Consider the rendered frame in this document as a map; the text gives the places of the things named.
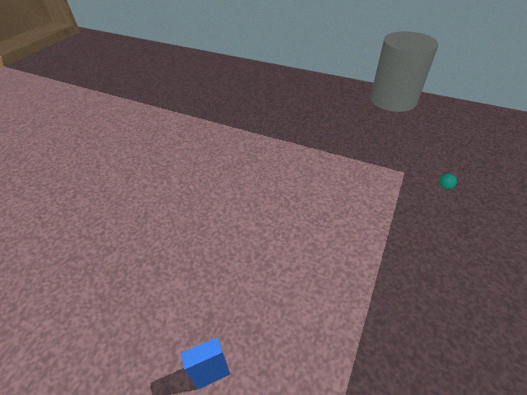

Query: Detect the bookshelf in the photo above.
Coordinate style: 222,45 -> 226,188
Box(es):
0,0 -> 81,68

